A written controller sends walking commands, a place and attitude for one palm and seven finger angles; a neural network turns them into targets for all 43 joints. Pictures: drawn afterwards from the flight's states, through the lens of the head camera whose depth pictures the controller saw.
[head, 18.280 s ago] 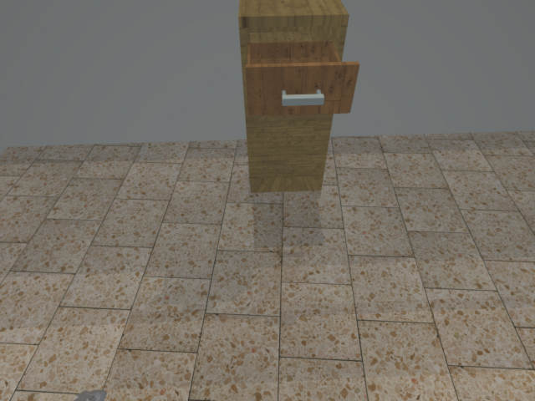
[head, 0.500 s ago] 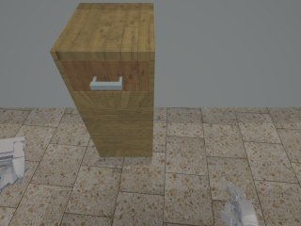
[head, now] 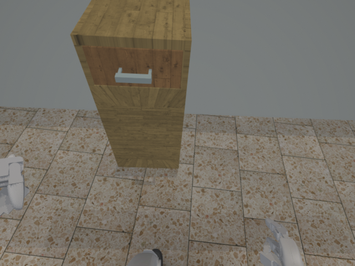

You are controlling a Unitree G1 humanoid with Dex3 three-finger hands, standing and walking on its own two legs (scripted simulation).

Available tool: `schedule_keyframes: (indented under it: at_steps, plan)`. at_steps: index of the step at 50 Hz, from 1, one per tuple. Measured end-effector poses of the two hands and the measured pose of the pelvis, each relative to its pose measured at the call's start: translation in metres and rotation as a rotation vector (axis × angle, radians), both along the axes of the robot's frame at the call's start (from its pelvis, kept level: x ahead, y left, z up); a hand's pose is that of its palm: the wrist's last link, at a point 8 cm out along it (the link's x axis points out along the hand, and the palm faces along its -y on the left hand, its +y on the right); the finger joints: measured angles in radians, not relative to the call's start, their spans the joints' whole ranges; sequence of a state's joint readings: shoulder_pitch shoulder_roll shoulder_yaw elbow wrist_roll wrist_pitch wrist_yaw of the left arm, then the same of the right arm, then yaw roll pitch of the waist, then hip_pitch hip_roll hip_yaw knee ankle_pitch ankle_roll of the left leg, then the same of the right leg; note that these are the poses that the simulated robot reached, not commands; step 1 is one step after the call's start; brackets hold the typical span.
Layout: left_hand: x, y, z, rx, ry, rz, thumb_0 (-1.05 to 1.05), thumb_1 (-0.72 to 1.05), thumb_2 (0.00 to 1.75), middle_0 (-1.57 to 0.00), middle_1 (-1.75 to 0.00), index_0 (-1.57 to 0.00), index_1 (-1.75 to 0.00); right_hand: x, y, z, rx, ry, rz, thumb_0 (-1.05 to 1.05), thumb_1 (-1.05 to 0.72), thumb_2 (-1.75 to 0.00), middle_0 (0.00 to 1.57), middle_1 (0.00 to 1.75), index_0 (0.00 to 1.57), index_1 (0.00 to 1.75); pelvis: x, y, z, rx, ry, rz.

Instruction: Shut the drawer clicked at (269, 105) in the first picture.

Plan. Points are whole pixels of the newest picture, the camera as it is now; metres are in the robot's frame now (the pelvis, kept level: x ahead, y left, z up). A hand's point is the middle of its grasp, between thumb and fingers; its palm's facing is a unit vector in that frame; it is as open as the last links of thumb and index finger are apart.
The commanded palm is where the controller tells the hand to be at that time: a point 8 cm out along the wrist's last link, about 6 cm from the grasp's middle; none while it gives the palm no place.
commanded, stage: step back with the hand held close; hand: left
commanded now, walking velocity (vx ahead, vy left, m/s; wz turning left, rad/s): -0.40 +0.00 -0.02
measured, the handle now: (134, 74) +0.70 +0.19 -0.01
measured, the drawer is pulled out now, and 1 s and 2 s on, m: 0.00 0.00 0.00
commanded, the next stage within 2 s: stop stepping back and stand still in 0.26 s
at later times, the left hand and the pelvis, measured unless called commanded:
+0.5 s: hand out of the picture +0.13 +0.28 +0.17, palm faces +0.31 -0.88 -0.37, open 3.2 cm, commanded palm +0.07 +0.32 +0.19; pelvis -0.07 +0.05 +0.00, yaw -3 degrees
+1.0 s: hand out of the picture +0.06 +0.30 +0.17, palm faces +0.34 -0.88 -0.33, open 3.3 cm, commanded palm +0.01 +0.35 +0.19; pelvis -0.14 +0.08 +0.00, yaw -5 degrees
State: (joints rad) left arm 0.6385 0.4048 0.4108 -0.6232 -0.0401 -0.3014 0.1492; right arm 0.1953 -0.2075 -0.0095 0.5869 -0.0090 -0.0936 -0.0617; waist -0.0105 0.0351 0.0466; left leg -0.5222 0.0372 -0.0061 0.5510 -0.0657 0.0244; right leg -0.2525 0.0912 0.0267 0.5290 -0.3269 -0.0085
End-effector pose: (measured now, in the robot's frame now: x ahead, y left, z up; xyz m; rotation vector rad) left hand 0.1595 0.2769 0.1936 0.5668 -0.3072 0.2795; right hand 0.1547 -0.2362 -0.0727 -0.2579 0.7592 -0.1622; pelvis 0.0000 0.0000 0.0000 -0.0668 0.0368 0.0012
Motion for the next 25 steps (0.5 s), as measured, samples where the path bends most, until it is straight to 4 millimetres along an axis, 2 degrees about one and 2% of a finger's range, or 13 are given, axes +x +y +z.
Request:
schedule_keyframes:
  at_steps: [3,7,13,17,21,25]
  plan:
    - [-0.009,0.001,-0.007,-0.038,0.018,-0.023,0.01,0.89,0.90,-1.41,-1.60,-1.41,-1.60,-0.005,0.003,0.000,-0.002,0.013,-0.013,0.01,-0.90,-0.90,0.21,0.30,0.20,0.30,-0.007,0.006,0.001,-0.002,-0.020,0.000]
    - [-0.017,0.011,-0.011,-0.053,0.008,-0.046,0.02,0.89,0.90,-1.41,-1.60,-1.41,-1.60,-0.010,0.011,0.006,-0.027,-0.013,-0.028,0.01,-0.90,-0.90,0.21,0.30,0.20,0.30,-0.015,0.017,-0.002,-0.011,-0.042,0.001]
    - [-0.034,0.031,0.003,-0.010,-0.028,-0.031,0.02,0.89,0.90,-1.41,-1.60,-1.41,-1.60,-0.020,0.032,0.020,-0.027,-0.066,0.018,0.01,-0.90,-0.90,0.21,0.30,0.20,0.30,-0.040,0.024,0.004,-0.027,-0.018,-0.001]
    - [-0.057,0.029,0.009,-0.007,-0.054,-0.041,0.02,0.89,0.90,-1.41,-1.60,-1.41,-1.60,-0.031,0.043,0.020,0.011,-0.096,0.047,0.01,-0.90,-0.90,0.21,0.30,0.20,0.30,-0.057,0.025,0.001,-0.005,0.008,-0.031]
    - [-0.070,0.027,0.003,-0.057,-0.060,-0.071,0.01,0.89,0.90,-1.41,-1.60,-1.41,-1.60,-0.056,0.048,0.012,0.016,-0.060,0.017,0.01,-0.90,-0.90,0.21,0.30,0.20,0.30,-0.070,0.037,0.000,-0.001,-0.021,-0.060]
    - [-0.070,0.043,-0.013,-0.119,-0.044,-0.056,0.01,0.89,0.90,-1.41,-1.60,-1.41,-1.60,-0.085,0.050,0.010,-0.015,-0.035,-0.043,0.01,-0.90,-0.90,0.21,0.30,0.20,0.30,-0.075,0.050,-0.003,0.008,-0.018,-0.047]
